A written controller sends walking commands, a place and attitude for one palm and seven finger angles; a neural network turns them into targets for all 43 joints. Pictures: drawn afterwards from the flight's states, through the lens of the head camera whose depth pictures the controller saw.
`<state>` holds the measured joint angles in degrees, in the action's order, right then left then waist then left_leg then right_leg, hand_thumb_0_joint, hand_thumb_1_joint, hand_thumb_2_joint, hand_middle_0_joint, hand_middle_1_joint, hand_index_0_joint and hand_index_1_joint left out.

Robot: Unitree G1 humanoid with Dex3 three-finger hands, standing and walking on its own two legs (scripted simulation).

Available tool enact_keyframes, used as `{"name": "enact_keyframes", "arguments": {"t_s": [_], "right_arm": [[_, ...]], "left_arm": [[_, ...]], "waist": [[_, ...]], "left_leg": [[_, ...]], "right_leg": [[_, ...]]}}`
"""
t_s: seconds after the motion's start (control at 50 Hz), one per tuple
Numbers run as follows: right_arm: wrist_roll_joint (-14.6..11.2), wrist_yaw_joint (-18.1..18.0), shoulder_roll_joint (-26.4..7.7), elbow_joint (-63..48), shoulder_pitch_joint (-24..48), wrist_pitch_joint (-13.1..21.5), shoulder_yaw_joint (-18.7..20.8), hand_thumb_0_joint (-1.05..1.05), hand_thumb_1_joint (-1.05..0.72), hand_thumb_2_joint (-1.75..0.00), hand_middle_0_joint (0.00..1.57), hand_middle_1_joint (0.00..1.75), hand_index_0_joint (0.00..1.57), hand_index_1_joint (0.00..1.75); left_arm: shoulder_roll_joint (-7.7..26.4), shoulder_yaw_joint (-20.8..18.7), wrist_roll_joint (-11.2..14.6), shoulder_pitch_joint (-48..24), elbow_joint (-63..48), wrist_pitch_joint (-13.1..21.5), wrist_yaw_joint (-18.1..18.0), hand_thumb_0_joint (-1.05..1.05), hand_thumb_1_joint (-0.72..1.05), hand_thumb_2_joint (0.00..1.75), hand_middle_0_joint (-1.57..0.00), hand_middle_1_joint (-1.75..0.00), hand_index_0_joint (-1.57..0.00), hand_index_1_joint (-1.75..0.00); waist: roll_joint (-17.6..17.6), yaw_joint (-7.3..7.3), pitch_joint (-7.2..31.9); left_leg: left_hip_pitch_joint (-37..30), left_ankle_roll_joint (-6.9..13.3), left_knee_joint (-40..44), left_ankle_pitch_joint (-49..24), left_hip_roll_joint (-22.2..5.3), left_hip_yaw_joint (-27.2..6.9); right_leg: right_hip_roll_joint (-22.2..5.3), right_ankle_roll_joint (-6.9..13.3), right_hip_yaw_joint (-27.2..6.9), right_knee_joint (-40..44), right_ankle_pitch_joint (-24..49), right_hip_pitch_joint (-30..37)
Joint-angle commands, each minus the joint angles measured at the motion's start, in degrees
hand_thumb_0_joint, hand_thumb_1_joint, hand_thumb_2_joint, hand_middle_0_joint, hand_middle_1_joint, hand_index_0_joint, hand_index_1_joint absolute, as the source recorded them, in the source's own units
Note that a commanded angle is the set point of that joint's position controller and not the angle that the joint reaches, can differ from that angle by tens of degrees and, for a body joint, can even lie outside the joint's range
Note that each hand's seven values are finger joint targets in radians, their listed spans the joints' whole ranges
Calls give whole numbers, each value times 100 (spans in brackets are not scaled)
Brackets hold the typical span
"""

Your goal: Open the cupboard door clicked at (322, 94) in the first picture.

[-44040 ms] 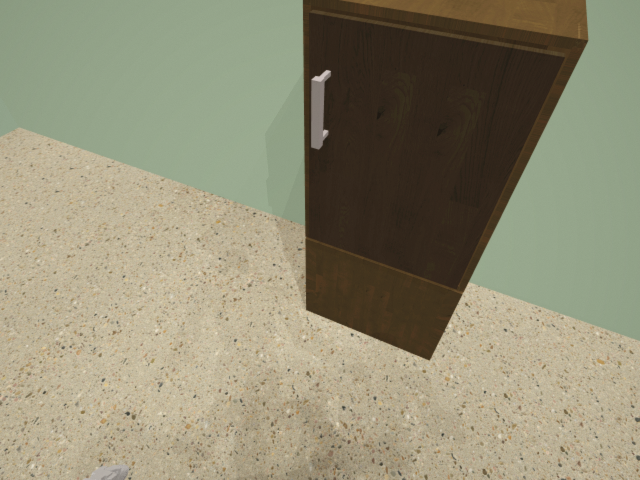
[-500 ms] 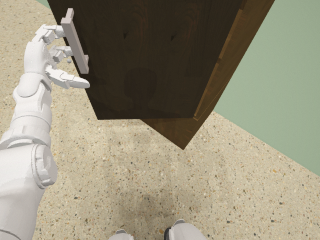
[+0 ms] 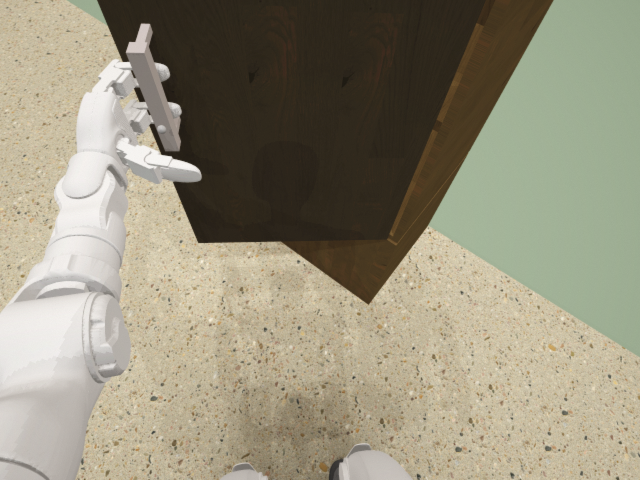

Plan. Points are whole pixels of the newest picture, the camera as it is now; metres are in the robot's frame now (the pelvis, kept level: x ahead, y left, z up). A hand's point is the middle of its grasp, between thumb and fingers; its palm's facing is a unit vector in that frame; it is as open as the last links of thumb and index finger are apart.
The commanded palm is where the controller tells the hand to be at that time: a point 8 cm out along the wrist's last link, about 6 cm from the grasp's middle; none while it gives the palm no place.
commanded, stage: slide the fingers in behind the handle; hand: left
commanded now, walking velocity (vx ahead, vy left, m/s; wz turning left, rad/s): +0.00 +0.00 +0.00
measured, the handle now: (159, 92) +0.58 +0.16 +0.12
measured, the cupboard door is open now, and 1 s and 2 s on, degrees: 41 41 51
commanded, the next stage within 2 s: close the thumb around the handle in 0.72 s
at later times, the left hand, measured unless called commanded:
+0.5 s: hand (178, 126) +0.52 +0.13 +0.11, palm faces -0.03 -1.00 -0.01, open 14.0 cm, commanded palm +0.50 +0.17 +0.11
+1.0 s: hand (179, 126) +0.53 +0.13 +0.11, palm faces -0.03 -1.00 -0.01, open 13.2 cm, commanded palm +0.50 +0.17 +0.11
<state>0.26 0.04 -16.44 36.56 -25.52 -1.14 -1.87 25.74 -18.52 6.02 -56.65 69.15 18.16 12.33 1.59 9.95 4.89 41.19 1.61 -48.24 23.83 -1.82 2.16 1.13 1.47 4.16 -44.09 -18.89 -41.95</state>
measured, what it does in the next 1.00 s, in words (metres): stands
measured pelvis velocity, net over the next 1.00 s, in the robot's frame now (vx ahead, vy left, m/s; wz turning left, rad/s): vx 0.01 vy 0.00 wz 0.00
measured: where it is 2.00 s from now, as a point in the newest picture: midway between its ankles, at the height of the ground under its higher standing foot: outside the picture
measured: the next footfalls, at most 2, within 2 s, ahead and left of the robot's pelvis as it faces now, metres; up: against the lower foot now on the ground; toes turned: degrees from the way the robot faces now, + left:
none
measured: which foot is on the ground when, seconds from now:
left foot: down 0.00-1.00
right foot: down 0.00-1.00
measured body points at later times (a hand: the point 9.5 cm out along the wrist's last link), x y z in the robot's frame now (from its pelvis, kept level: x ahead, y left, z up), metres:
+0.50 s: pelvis +0.01 +0.00 +0.00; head +0.11 +0.01 +0.44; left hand +0.52 +0.18 +0.11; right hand -0.01 -0.26 -0.12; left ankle -0.01 +0.10 -0.70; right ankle +0.02 -0.11 -0.70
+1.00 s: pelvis +0.01 +0.00 +0.00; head +0.11 +0.01 +0.44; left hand +0.52 +0.18 +0.11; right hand +0.00 -0.26 -0.11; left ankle -0.01 +0.10 -0.70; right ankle +0.02 -0.11 -0.70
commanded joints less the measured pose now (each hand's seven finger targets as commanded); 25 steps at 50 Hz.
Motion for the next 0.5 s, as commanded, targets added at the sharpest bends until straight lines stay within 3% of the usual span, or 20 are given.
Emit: {"name": "enact_keyframes", "arguments": {"t_s": [0.0,0.06,0.12,0.16,0.24,0.28,0.3,0.36,0.4,0.44,0.46,0.48], "right_arm": [[-2,-39,-906,-266,-888,127,370,0,-90,-90,20,30,20,30],[4,-29,-906,-276,-866,130,368,0,-90,-90,20,30,20,30],[-1,-29,-889,-277,-832,139,373,0,-90,-90,20,30,20,30],[7,-28,-898,-288,-845,147,372,0,-90,-90,20,30,20,30],[19,-1,-849,-291,-863,160,383,0,-90,-90,20,30,20,30],[20,26,-849,-236,-847,151,401,0,-90,-90,20,30,20,30],[31,29,-866,-233,-873,144,413,0,-90,-90,20,30,20,30],[24,26,-863,-215,-877,132,405,0,-90,-90,20,30,20,30],[21,33,-861,-208,-883,129,415,0,-90,-90,20,30,20,30],[24,19,-875,-194,-916,123,402,0,-90,-90,20,30,20,30],[20,12,-893,-187,-931,114,410,0,-90,-90,20,30,20,30],[10,17,-862,-189,-892,109,392,0,-90,-90,20,30,20,30]], "left_arm": [[1103,-88,3,-2824,-1236,453,-205,0,-50,30,-30,-120,-30,-120],[1332,-252,-111,-2797,-1226,533,-297,0,-50,30,-30,-120,-30,-120],[1133,-91,-130,-2954,-1198,536,-336,0,-50,30,-30,-120,-30,-120],[1179,-168,-90,-2970,-1294,562,-337,0,-50,30,-30,-120,-30,-120],[748,84,-35,-2983,-1381,571,-347,0,-50,30,-30,-120,-30,-120],[581,212,-43,-3004,-1361,560,-364,0,-50,30,-30,-120,-30,-120],[751,24,-36,-2885,-1334,556,-396,0,-50,30,-30,-120,-30,-120],[693,131,-79,-2995,-1294,538,-438,0,-50,30,-30,-120,-30,-120],[618,162,-98,-2865,-1214,528,-442,0,-50,30,-30,-120,-30,-120],[676,121,-77,-2951,-1120,515,-451,0,-50,30,-30,-120,-30,-120],[910,-28,-125,-2929,-1137,521,-461,0,-50,30,-30,-120,-30,-120],[676,204,-139,-2961,-1071,486,-441,0,-50,30,-30,-120,-30,-120]], "waist": [[282,134,2314],[412,44,2462],[246,142,2360],[384,86,2608],[446,121,2708],[443,167,2641],[358,66,2662],[309,156,2542],[293,126,2443],[163,175,2344],[211,117,2430],[281,191,2349]], "left_leg": [[-1421,29,453,-2019,128,-387],[-1427,23,404,-2095,146,-366],[-1394,23,408,-2010,132,-374],[-1553,-2,395,-2239,128,-396],[-1729,-12,341,-2550,126,-410],[-1808,-36,343,-2509,95,-433],[-1706,-37,349,-2477,110,-426],[-1624,-15,377,-2399,120,-408],[-1577,-16,386,-2329,122,-402],[-1474,14,395,-2273,145,-400],[-1449,7,396,-2251,144,-396],[-1440,8,405,-2172,151,-382]], "right_leg": [[147,-51,-279,354,1802,1093],[129,-37,-315,291,1890,1161],[131,-50,-298,297,1835,1097],[129,-37,-286,235,1998,1165],[147,-34,-254,211,2164,1102],[156,-47,-234,233,2054,927],[154,-33,-243,228,2072,1070],[150,-49,-249,251,2085,1048],[149,-37,-245,266,2016,1015],[151,-33,-250,283,2025,1093],[143,-33,-270,271,2031,1134],[142,-37,-272,287,1990,1062]]}}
